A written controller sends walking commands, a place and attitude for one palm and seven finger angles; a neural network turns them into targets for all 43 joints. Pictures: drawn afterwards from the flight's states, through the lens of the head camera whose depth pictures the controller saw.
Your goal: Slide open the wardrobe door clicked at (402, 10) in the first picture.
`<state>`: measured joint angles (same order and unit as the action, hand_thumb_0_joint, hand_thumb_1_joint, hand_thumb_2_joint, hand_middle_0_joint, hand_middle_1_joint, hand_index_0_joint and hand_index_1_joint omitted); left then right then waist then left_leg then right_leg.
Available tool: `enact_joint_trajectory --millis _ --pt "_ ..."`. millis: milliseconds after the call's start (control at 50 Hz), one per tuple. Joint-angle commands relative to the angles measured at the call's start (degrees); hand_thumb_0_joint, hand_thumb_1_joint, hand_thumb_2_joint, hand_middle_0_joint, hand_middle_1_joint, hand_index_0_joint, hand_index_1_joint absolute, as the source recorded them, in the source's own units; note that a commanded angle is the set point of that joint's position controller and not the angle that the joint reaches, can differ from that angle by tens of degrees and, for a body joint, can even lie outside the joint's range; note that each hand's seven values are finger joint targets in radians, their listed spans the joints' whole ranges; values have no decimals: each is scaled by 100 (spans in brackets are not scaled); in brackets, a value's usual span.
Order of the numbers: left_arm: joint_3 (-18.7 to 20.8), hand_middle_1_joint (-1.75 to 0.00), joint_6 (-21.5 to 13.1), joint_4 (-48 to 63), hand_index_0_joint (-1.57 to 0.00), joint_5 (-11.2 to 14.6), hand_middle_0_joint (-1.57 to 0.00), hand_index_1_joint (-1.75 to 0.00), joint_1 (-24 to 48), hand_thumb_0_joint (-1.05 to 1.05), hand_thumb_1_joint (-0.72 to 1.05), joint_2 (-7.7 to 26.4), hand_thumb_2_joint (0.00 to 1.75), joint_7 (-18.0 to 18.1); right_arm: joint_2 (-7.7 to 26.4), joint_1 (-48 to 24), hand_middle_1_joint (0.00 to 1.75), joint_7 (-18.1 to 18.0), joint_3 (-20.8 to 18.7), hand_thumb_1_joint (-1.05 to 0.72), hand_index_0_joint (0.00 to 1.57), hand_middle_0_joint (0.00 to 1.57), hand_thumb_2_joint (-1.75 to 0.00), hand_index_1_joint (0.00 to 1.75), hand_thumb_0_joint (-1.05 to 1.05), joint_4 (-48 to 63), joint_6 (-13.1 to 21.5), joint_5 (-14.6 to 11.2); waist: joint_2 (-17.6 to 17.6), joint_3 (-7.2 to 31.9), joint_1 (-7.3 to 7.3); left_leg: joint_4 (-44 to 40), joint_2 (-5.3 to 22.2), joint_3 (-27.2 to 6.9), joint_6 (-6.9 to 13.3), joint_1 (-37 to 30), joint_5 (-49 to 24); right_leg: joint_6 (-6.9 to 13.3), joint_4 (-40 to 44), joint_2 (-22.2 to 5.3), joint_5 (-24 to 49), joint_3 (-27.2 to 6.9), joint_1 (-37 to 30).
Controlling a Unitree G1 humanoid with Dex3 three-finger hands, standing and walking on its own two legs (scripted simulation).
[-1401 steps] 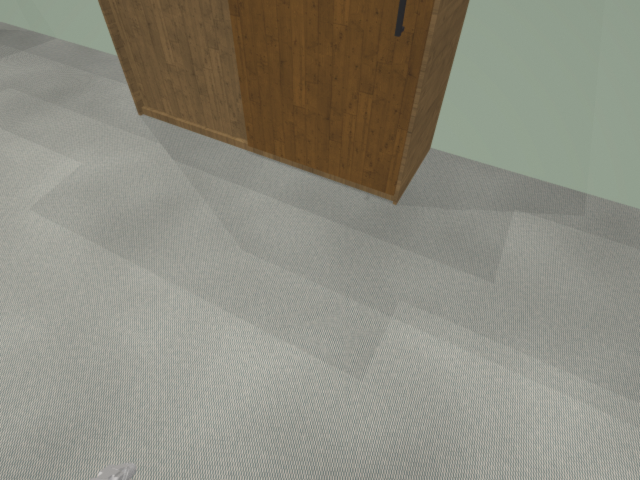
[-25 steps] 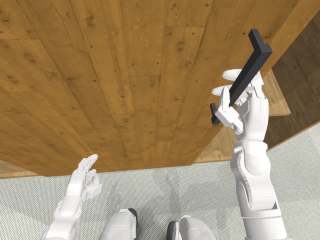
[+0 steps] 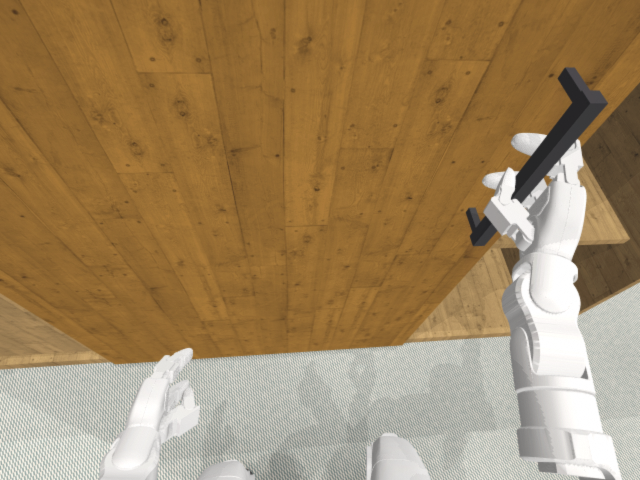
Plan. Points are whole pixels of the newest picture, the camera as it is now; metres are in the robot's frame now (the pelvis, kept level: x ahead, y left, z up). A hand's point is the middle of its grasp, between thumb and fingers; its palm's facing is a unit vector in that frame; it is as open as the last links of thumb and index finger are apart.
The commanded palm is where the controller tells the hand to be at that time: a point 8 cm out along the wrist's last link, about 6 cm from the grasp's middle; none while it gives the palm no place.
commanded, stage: step sideways, sliding the door along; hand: right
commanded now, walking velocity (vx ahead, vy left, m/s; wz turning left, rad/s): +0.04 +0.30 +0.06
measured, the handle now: (516, 173) +0.42 -0.23 +0.13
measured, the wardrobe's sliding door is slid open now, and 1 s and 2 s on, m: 0.43 0.43 0.43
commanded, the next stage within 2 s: stop walking and hold the door there in 0.20 s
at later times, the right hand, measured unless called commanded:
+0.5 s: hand (499, 206) +0.38 -0.20 +0.12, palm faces +0.34 +0.92 -0.21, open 5.7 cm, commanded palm +0.34 -0.22 +0.10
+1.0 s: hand (500, 207) +0.38 -0.20 +0.12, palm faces +0.38 +0.91 -0.19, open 5.7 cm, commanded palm +0.34 -0.23 +0.10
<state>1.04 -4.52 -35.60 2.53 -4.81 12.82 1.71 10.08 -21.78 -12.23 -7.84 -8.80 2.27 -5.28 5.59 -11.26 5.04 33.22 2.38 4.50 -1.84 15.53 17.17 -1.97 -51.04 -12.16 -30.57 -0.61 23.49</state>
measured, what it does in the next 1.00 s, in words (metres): steps on the spot: right foot, then left foot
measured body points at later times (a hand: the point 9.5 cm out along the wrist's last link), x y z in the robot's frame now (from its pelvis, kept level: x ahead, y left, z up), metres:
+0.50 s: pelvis +0.01 +0.07 +0.03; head +0.07 +0.03 +0.47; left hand +0.20 +0.28 -0.06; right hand +0.36 -0.25 +0.13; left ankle +0.04 +0.26 -0.65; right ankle +0.00 -0.06 -0.73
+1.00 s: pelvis -0.01 +0.05 +0.00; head -0.01 +0.03 +0.45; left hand +0.06 +0.37 -0.07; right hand +0.36 -0.25 +0.13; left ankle +0.05 +0.22 -0.72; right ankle +0.02 -0.05 -0.73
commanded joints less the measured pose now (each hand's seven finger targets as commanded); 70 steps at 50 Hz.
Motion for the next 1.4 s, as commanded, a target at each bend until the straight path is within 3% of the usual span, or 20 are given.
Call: enact_joint_trajectory --millis 0,80,100,120,140,280,300,360,440,520,580,600,640,760,840,900,960,1060,1260,1380 --pt "128 -30 -276 705 -20 -63 -20 -30 354 0 90 264 90 202 -95 -2282 140 552 1606 -90 45 45 -90 140 0 2684 992 206 -2422 2965 -444 -131 1297 -1340 1150 -2823 -6759 48 -999 872 -723 321 813" --pt "225 -30 8 700 -20 -39 -20 -30 256 0 90 448 90 238 60 -2302 140 559 1476 -90 45 45 -90 140 0 2623 1173 206 -1518 3144 -636 704 741 -610 737 -1891 -5268 22 2657 725 2272 811 -1409" --pt "352 -30 44 753 -20 -64 -20 -30 124 0 90 608 90 254 -118 -2416 140 635 1674 -90 45 45 -90 140 0 2727 1182 135 -865 3306 -784 1312 505 -449 402 -167 -3436 302 2849 -55 4442 178 -3253" --pt "500 -30 9 871 -20 -67 -20 -30 126 0 90 919 90 188 -402 -2393 140 721 1891 -90 45 45 -90 140 0 2859 1133 42 688 3572 -648 2372 -71 -359 29 1712 727 1084 2490 -1954 8009 -1777 -4611" --pt "418 -30 -5 931 -20 -40 -20 -30 135 0 90 886 90 -7 -410 -2390 140 768 1840 -90 45 45 -90 140 0 2657 1089 159 224 3783 -560 3237 -42 -954 95 1708 1661 1467 2295 -2318 8059 -1949 -4446" --pt "422 -30 67 812 -20 -64 -20 -30 218 0 90 908 90 -212 -220 -2818 140 856 1755 -90 45 45 -90 140 0 2355 688 256 829 2637 -602 3873 91 -348 -98 2183 196 693 2634 -1169 5696 230 -3261" --pt "548 -30 289 363 -20 -119 -20 -30 -214 0 90 1138 90 -63 2946 -1464 140 525 -1535 -90 45 45 -90 140 0 221 603 453 990 2769 -449 3836 -43 -161 -170 2208 174 658 2684 -1033 5849 532 -3197" --pt "412 -30 235 683 -20 -113 -20 -30 -104 0 90 902 90 -20 1712 -1945 140 778 -225 -90 45 45 -90 140 0 1117 641 332 1674 2695 -588 2639 -157 284 -185 1941 93 667 2553 -715 5863 890 -3240" --pt "289 -30 -72 702 -20 -62 -20 -30 -161 0 90 854 90 51 2162 -1592 140 706 -599 -90 45 45 -90 140 0 817 631 257 1968 2454 -663 1092 -401 591 -107 1061 12 554 2547 -550 5742 1175 -3030" --pt "171 -30 -243 739 -20 2 -20 -30 -125 0 90 845 90 115 2731 -1174 140 607 -1113 -90 45 45 -90 140 0 443 705 298 894 2489 -448 -1031 -273 374 -52 -706 -1575 284 1596 -201 3983 1278 -2271" --pt "58 -30 -107 780 -20 -39 -20 -30 79 0 90 676 90 294 3643 -625 140 493 -1945 -90 45 45 -90 140 0 -425 673 407 -1499 2662 -324 -1025 1834 -2106 601 -1977 -5979 116 -554 1015 -559 525 69" --pt "39 -30 -94 583 -20 -54 -20 -30 -38 0 90 742 90 329 3870 -461 140 455 -2326 -90 45 45 -90 140 0 -929 593 420 -1313 2370 -400 -1179 1917 -2022 495 -1561 -5648 79 -875 912 -349 213 169" --pt "179 -30 -38 491 -20 41 -20 -30 -110 0 90 992 90 263 3608 -709 140 411 -2351 -90 45 45 -90 140 0 -928 682 251 -2824 2954 -384 -763 1645 -1765 178 -2246 -5549 32 -1539 1041 18 -222 492" --pt "197 -30 -15 235 -20 19 -20 -30 5 0 90 1081 90 331 3785 -829 140 431 -2438 -90 45 45 -90 140 0 -1355 954 359 -1306 2537 -460 -1060 1805 -1374 816 -1283 -4059 0 -618 1047 527 10 74" --pt "221 -30 -92 244 -20 -18 -20 -30 -255 0 90 1086 90 360 3501 -1024 140 420 -2143 -90 45 45 -90 140 0 -1191 994 413 -1582 2343 -412 -1534 1551 -1336 831 -465 -1509 136 820 1039 643 169 -663" --pt "247 -30 -108 189 -20 -46 -20 -30 -410 0 90 1097 90 360 3231 -1269 140 408 -1809 -90 45 45 -90 140 0 -824 1120 447 -765 2268 -584 -1323 1053 -937 557 49 -368 126 2466 1076 1716 368 -1668" --pt "261 -30 -95 474 -20 -10 -20 -30 -339 0 90 1278 90 364 2929 -1516 140 416 -1444 -90 45 45 -90 140 0 -191 1260 389 1570 1847 -457 798 -291 -116 127 398 1082 1003 3842 -761 1894 -1730 -952" --pt "224 -30 -253 286 -20 -56 -20 -30 -589 0 90 1108 90 377 2761 -1608 140 468 -1215 -90 45 45 -90 140 0 -492 1019 408 796 1912 -505 1058 -179 -285 62 378 518 910 3271 -236 2769 -610 -1346" --pt "54 -30 -355 136 -20 -179 -20 -30 -643 0 90 1104 90 382 2974 -1839 140 552 -1160 -90 45 45 -90 140 0 -1214 859 417 239 2763 -608 -1005 135 -600 256 -831 -1502 341 2641 145 3582 -361 -1867" --pt "91 -30 -241 111 -20 -55 -20 -30 -682 0 90 1145 90 442 2950 -2256 140 558 -1156 -90 45 45 -90 140 0 -2021 771 318 -242 2733 -591 -1010 10 -588 181 -226 -444 405 2890 45 2381 -384 -1958"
